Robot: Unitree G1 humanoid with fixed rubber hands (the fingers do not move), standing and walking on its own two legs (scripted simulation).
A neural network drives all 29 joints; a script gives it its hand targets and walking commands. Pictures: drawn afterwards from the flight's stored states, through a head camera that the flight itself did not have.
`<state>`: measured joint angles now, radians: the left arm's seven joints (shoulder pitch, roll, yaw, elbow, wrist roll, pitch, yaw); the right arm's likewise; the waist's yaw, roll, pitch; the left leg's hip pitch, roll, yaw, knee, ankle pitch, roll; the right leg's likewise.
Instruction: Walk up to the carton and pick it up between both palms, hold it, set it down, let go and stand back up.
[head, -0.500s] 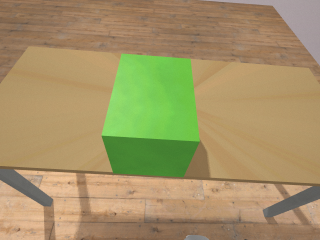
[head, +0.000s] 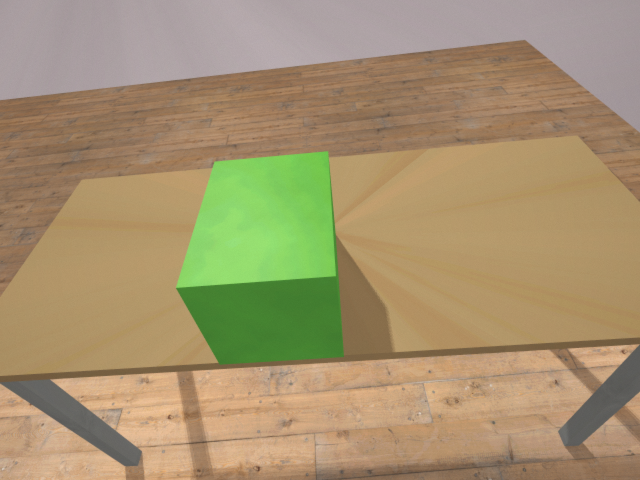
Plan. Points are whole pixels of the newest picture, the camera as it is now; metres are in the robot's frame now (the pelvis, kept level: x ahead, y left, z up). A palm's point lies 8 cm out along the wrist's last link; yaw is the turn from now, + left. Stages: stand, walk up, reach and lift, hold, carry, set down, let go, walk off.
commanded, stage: walk up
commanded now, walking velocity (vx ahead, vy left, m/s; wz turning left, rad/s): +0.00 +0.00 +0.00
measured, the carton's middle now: (275, 254) +0.51 +0.08 -0.02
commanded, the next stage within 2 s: none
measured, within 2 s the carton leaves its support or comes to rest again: neither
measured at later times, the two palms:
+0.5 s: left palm out of the picture -0.03 +0.22 -0.15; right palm out of the picture -0.02 -0.22 -0.16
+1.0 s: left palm out of the picture +0.00 +0.30 -0.16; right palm out of the picture +0.04 -0.12 -0.15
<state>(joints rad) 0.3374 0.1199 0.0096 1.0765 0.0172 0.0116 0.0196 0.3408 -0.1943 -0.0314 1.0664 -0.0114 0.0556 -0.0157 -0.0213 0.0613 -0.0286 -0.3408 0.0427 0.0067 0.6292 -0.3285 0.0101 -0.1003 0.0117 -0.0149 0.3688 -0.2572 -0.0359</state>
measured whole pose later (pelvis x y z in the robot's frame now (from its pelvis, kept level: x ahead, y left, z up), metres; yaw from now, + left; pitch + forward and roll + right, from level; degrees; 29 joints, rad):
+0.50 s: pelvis -0.01 +0.00 +0.00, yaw +0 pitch -1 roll +0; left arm 0.33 0.12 0.01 1.08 0.03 -0.02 0.05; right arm 0.30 -0.16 -0.02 1.14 -0.02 0.04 -0.03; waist 0.05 0.02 0.03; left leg -0.28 0.01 0.06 0.69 -0.39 -0.03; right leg -0.14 0.02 -0.02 0.43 -0.28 -0.04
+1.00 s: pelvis +0.04 +0.09 -0.01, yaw -1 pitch -1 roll +1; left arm 0.34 0.14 0.00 1.13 0.01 0.01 0.03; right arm 0.27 -0.11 0.01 1.09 -0.01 0.00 -0.04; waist 0.01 -0.05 0.04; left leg -0.24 -0.02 0.10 0.42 -0.17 0.04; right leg -0.20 -0.02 -0.02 0.54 -0.34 -0.02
